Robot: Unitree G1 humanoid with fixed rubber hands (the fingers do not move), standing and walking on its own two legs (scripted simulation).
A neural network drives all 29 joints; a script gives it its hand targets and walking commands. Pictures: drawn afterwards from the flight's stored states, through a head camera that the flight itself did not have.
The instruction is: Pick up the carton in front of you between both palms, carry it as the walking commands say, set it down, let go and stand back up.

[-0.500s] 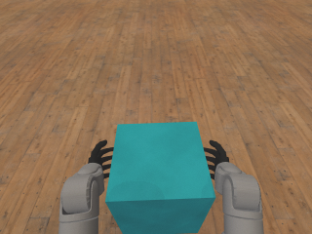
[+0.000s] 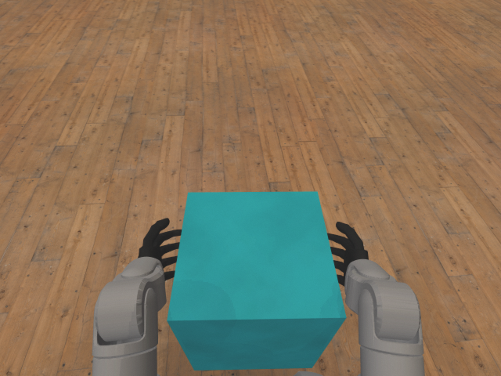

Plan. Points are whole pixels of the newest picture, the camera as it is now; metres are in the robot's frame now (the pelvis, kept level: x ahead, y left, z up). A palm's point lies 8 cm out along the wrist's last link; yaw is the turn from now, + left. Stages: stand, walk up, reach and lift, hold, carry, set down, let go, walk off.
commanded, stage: carry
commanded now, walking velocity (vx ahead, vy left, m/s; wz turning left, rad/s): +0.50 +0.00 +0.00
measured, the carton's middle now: (253, 284) +0.27 -0.01 -0.02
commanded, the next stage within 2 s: none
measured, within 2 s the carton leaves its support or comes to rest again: neither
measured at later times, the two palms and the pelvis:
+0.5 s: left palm (193, 130) +0.57 +0.12 +0.07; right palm (329, 132) +0.59 -0.18 +0.06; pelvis +0.32 -0.05 +0.00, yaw +3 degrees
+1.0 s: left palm (186, 57) +0.91 +0.17 +0.07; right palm (290, 60) +0.90 -0.13 +0.07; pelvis +0.64 +0.02 +0.00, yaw +0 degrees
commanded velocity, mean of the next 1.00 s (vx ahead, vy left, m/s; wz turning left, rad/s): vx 0.50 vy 0.00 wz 0.00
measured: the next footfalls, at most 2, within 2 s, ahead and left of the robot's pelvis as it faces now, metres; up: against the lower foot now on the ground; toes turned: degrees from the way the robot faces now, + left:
right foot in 0.26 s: +0.35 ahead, -0.13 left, +0.00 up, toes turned -10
left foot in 0.74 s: +0.66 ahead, +0.10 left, +0.00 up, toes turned +13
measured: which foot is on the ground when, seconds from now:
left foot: down 0.00-0.28, up 0.30-0.72, down 0.74-1.00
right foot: up 0.00-0.24, down 0.26-0.74, up 0.76-1.00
